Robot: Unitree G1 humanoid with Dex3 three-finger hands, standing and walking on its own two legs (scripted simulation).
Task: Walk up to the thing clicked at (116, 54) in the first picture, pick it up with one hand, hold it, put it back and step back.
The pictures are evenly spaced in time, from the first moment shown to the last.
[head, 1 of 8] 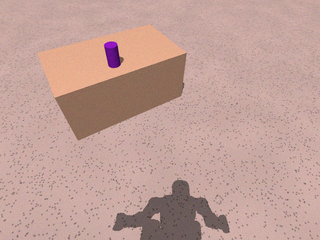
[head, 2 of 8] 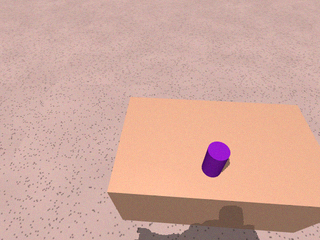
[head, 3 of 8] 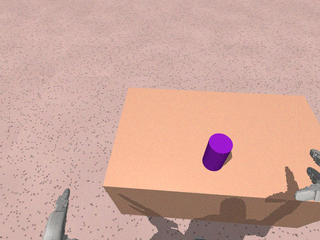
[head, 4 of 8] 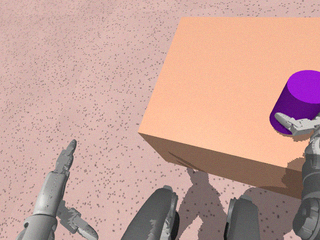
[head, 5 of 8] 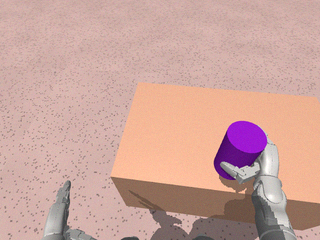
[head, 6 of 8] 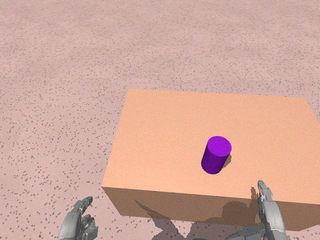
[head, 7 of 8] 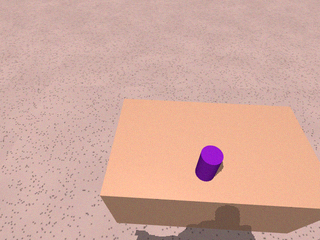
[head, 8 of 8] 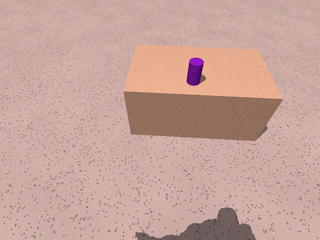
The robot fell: no
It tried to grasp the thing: yes
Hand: right
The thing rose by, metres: 0.25
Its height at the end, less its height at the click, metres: +0.00
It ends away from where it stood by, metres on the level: 0.01
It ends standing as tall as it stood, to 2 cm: yes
